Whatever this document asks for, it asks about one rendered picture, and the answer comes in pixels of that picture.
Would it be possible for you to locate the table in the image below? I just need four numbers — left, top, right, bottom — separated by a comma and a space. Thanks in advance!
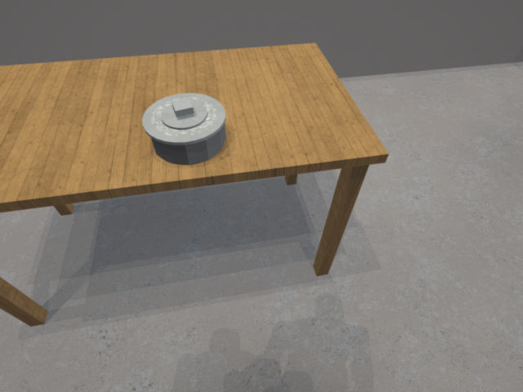
0, 43, 389, 327

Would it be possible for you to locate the lid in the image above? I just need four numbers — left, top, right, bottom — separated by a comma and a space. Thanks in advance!
142, 93, 226, 145

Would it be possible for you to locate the knob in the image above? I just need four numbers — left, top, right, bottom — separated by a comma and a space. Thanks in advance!
172, 98, 194, 117

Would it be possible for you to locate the pot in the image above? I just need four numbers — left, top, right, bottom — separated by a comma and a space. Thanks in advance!
151, 124, 226, 165

